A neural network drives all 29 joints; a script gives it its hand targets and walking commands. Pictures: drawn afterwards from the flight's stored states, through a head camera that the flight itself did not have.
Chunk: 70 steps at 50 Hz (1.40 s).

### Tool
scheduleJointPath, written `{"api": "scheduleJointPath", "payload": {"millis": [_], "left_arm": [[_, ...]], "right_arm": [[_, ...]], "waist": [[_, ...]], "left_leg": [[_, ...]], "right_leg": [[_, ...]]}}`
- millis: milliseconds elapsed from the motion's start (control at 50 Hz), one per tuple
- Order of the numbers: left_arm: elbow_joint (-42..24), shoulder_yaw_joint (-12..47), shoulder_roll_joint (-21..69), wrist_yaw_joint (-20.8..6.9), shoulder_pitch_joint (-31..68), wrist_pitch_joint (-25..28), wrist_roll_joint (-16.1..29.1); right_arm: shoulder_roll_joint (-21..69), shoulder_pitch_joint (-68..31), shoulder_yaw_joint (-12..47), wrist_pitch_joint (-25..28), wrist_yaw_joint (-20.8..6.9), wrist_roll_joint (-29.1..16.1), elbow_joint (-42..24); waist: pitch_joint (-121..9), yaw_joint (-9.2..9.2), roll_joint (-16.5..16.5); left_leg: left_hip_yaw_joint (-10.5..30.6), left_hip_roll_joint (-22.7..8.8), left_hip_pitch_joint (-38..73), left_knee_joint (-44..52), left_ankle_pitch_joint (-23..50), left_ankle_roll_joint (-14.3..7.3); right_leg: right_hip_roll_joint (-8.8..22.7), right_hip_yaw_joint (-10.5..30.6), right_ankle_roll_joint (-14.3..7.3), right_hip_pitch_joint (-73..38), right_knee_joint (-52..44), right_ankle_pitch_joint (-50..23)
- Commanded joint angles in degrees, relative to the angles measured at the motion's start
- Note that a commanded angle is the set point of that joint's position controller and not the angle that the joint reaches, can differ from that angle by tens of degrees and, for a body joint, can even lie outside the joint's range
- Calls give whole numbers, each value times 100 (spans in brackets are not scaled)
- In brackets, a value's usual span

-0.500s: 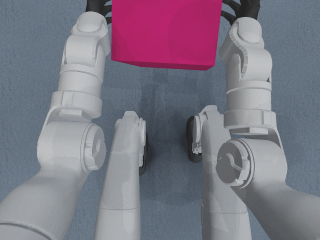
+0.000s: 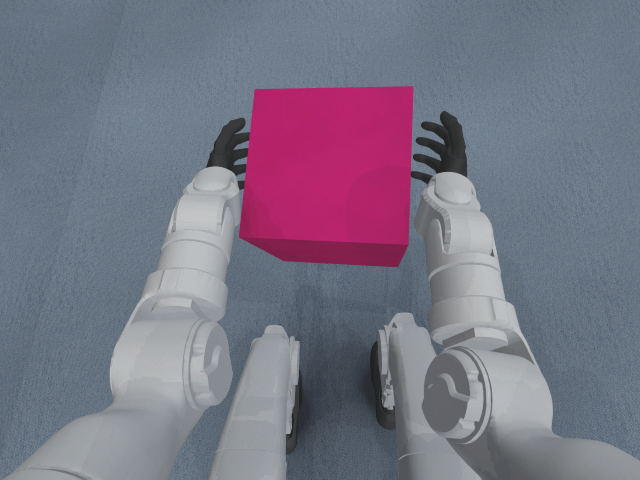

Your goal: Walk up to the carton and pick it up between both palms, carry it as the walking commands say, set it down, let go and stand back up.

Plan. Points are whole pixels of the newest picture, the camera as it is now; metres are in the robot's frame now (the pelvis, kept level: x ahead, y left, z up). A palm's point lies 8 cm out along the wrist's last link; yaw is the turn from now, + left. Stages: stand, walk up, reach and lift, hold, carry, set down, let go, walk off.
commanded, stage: reach and lift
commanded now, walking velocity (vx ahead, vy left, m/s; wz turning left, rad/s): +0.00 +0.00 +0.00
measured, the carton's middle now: (336, 190) +0.47 +0.00 -0.10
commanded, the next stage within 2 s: none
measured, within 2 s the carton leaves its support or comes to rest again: neither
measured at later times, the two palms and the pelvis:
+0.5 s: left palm (219, 159) +0.43 +0.12 +0.06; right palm (494, 155) +0.42 -0.15 +0.07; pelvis +0.05 -0.01 +0.08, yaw +0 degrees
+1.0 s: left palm (195, 139) +0.41 +0.12 +0.13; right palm (545, 119) +0.41 -0.15 +0.15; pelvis +0.07 +0.00 +0.13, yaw -1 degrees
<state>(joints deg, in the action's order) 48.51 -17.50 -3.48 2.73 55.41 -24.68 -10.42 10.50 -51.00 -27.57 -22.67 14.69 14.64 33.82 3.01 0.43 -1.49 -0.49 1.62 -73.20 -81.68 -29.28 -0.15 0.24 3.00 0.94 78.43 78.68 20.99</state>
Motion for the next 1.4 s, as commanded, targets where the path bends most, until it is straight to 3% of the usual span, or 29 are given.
{"api": "scheduleJointPath", "payload": {"millis": [0,100,180,320,500,620,660,840,900,980,1000,1200,1220,1260,1340,1380], "left_arm": [[-439,1665,7069,-1662,3683,544,596],[-323,1446,6951,-1729,3113,594,347],[-528,1433,6826,-1783,2919,679,252],[-1161,2080,6960,-1794,2588,778,443],[-1396,2182,6688,-1810,1838,737,381],[-1430,2187,6563,-1809,1389,621,271],[-1592,2370,6643,-1804,1377,596,373],[-1825,2618,6671,-1750,935,418,471],[-1930,2700,6743,-1722,864,333,556],[-1930,2676,6751,-1693,748,188,610],[-1917,2726,6797,-1693,779,143,626],[-2161,2909,7094,-1670,980,-271,939],[-2254,2971,7166,-1674,1022,-310,1016],[-2218,2941,7195,-1664,1049,-422,1045],[-2400,2943,7184,-1670,1355,-589,1136],[-2484,3044,7268,-1672,1451,-690,1260]], "right_arm": [[6037,-3200,2547,58,-2341,-609,1200],[6005,-2490,2077,88,-2348,-206,1401],[6108,-2208,2044,108,-2363,-99,1323],[6362,-1733,2721,204,-2380,-356,826],[6542,-882,3180,69,-2337,-383,758],[6528,-423,3174,-60,-2345,-370,834],[6539,-341,3270,-83,-2358,-453,724],[6458,9,3382,-240,-2438,-629,547],[6387,189,3372,-351,-2457,-638,605],[6355,249,3377,-513,-2490,-716,626],[6269,236,3324,-537,-2508,-713,627],[6173,79,3402,-1016,-2588,-941,446],[6224,1,3512,-1054,-2587,-1032,277],[6128,20,3424,-1181,-2598,-1006,350],[6191,-205,3513,-1388,-2592,-1121,186],[6141,-206,3529,-1489,-2572,-1125,55]], "waist": [[-5162,283,615],[-4665,436,563],[-4552,362,444],[-4969,249,371],[-4343,59,54],[-3804,-9,94],[-3823,79,121],[-3269,56,222],[-3070,128,183],[-2717,136,205],[-2690,218,292],[-2191,397,385],[-2239,354,419],[-2021,454,446],[-1895,411,440],[-1864,540,436]], "left_leg": [[313,808,1235,2174,682,27],[378,794,1404,2605,696,6],[382,766,1634,2841,913,-32],[480,729,2397,3139,1779,-25],[509,648,2778,3635,1808,-136],[501,585,3101,4051,1747,-160],[550,545,3376,4180,1907,-156],[623,458,4096,4773,2181,-128],[662,424,4354,4935,2331,-93],[661,392,4580,5128,2158,-96],[684,390,4661,5171,2185,-76],[733,289,5083,5535,1984,-50],[719,288,5105,5536,1995,-48],[733,250,5123,5616,1805,-39],[709,215,5210,5707,1593,-70],[732,171,5286,5747,1578,-45]], "right_leg": [[-920,-426,-150,-3282,-1384,-725],[-879,-414,-149,-3579,-1840,-808],[-852,-318,-121,-3950,-2143,-986],[-843,-143,-78,-4865,-2451,-1884],[-735,91,-2,-5591,-3104,-1908],[-680,150,12,-5929,-3513,-1828],[-686,160,6,-6133,-3628,-1974],[-659,154,-14,-6658,-4122,-2235],[-663,124,-26,-6796,-4266,-2321],[-629,127,-42,-7031,-4484,-2181],[-629,121,-60,-7030,-4518,-2189],[-600,42,-94,-7500,-4851,-2041],[-596,47,-94,-7621,-4868,-2065],[-582,27,-112,-7612,-4913,-1919],[-555,31,-105,-7759,-4987,-1752],[-557,27,-116,-7830,-5009,-1814]]}}
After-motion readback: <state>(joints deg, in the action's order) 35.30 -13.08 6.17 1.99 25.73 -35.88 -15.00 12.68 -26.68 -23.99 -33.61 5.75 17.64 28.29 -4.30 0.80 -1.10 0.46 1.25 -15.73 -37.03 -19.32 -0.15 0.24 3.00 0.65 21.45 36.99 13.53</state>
